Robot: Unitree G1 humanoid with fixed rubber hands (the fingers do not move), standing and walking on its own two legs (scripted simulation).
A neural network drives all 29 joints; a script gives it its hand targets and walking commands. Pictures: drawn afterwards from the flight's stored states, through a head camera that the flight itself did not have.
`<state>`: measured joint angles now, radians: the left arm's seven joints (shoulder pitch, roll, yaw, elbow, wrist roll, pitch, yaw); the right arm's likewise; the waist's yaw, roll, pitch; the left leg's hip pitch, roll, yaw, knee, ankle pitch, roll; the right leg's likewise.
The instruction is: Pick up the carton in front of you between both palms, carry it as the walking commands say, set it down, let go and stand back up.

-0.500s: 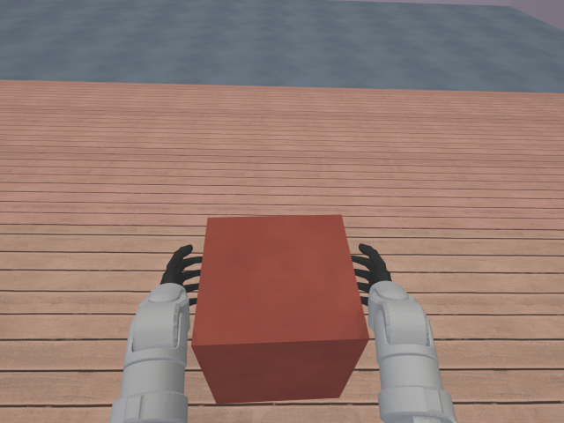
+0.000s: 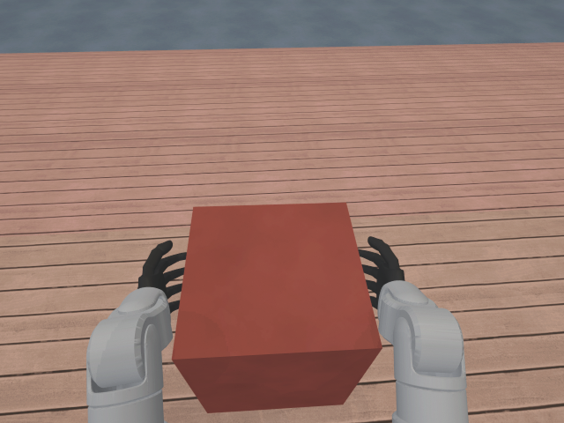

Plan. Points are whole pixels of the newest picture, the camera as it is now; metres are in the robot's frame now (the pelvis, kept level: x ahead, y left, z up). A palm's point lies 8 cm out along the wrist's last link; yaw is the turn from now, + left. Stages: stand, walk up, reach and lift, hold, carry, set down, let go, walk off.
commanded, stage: carry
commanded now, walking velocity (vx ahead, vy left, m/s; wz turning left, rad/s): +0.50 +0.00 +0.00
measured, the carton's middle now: (273, 312) +0.27 +0.00 +0.00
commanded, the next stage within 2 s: none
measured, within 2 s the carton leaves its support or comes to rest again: neither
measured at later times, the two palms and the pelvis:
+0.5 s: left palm (171, 152) +0.58 +0.18 +0.06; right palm (329, 147) +0.58 -0.12 +0.06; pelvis +0.32 +0.03 -0.02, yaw +0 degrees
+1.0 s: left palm (192, 56) +0.91 +0.18 +0.09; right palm (313, 53) +0.92 -0.12 +0.09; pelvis +0.66 +0.02 -0.02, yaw +2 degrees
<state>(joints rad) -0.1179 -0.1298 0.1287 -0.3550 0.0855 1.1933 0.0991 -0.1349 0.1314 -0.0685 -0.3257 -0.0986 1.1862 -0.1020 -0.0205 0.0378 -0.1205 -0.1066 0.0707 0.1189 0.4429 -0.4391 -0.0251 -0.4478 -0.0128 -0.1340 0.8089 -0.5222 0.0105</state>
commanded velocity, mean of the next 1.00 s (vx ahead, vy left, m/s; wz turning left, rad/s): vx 0.50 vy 0.00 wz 0.00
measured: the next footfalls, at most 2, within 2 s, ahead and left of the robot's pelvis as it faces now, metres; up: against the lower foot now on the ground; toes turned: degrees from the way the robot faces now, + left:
right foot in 0.04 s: +0.10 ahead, -0.09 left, +0.00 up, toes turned -6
left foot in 0.46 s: +0.47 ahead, +0.11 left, +0.00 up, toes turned +13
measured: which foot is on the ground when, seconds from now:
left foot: down 0.00-0.08, up 0.10-0.44, down 0.46-0.98, up 1.00-1.00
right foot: up 0.00-0.02, down 0.04-0.48, up 0.50-0.96, down 0.98-1.00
